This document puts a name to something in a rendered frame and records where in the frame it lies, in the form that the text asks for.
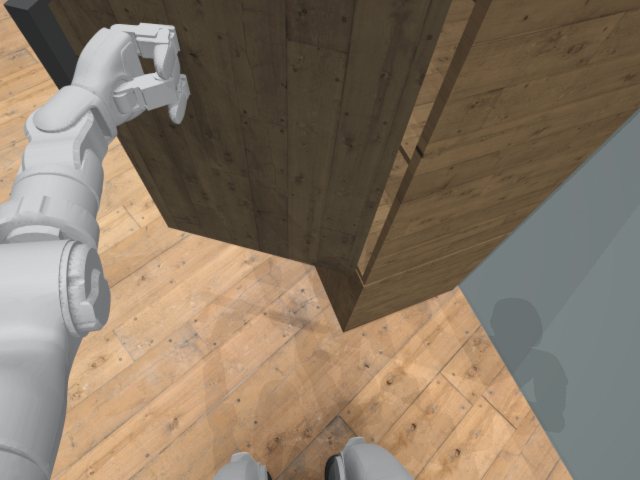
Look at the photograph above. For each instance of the robot thigh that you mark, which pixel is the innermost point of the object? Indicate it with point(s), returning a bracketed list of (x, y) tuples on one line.
[(242, 470), (368, 462)]

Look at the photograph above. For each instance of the robot left upper arm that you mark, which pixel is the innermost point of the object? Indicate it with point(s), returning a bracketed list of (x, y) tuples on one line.
[(52, 294)]

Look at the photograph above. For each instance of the left robot hand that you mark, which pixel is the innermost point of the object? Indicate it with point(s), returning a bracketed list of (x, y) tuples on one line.
[(110, 68)]

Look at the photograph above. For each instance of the right robot thigh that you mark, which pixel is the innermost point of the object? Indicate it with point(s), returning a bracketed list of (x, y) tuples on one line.
[(368, 462)]

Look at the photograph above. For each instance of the left robot thigh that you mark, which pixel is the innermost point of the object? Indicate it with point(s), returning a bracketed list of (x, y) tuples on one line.
[(242, 470)]

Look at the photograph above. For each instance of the left robot forearm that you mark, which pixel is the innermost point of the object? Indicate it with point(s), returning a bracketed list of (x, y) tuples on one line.
[(57, 191)]

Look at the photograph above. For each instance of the cupboard door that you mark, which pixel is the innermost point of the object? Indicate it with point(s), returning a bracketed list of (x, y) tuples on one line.
[(296, 113)]

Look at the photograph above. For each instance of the handle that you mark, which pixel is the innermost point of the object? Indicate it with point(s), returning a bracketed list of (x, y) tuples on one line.
[(40, 28)]

